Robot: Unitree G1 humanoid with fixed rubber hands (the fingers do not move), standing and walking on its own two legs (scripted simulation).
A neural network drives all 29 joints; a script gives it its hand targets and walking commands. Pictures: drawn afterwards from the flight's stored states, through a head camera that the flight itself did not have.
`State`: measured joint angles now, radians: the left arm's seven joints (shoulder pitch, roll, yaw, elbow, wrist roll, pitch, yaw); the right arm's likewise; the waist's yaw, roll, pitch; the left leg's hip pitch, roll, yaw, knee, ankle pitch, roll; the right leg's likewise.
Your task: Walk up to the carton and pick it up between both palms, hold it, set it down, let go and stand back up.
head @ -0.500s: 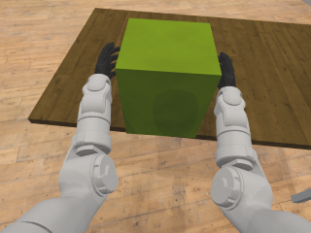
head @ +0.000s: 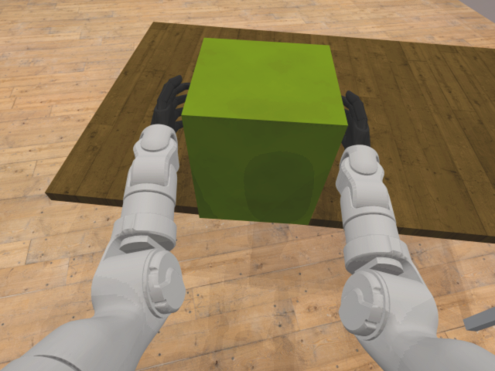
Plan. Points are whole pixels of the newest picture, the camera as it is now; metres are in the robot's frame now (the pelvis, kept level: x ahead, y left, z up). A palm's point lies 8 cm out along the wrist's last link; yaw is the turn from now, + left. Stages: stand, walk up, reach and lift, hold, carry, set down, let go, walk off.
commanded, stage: reach and lift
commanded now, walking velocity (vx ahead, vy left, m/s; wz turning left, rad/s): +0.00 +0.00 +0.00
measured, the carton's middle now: (259, 137) +0.47 -0.03 +0.10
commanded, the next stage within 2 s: none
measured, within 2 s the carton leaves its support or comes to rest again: leaves its support in 0.38 s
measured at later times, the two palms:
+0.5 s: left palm (162, 132) +0.40 +0.12 +0.18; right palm (367, 158) +0.36 -0.17 +0.15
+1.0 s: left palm (139, 119) +0.39 +0.15 +0.21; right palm (364, 132) +0.37 -0.15 +0.20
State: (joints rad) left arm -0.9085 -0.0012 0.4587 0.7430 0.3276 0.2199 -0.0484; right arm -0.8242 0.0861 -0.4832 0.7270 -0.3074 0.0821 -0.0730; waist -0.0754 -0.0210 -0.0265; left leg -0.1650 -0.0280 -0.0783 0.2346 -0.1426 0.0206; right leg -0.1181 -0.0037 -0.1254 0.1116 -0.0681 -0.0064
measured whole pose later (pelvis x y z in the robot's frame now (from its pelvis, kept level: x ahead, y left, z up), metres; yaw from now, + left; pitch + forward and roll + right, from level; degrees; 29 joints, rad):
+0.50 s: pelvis -0.02 +0.00 +0.00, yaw +0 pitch +0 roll -1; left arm -0.86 0.01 0.32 0.65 0.26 0.38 0.04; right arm -0.77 0.02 -0.33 0.77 -0.15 0.14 -0.12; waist -0.08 -0.04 -0.04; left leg -0.13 -0.02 -0.06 0.26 -0.13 0.02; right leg -0.08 0.00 -0.11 0.13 -0.05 -0.01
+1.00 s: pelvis -0.03 -0.01 +0.00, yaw +1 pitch -1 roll -1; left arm -0.88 0.08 0.31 0.54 0.27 0.56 -0.01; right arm -0.87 0.02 -0.25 0.74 -0.05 0.32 -0.17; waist -0.10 -0.07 -0.07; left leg -0.14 -0.01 -0.09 0.30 -0.15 0.00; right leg -0.07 0.01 -0.14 0.16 -0.07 -0.03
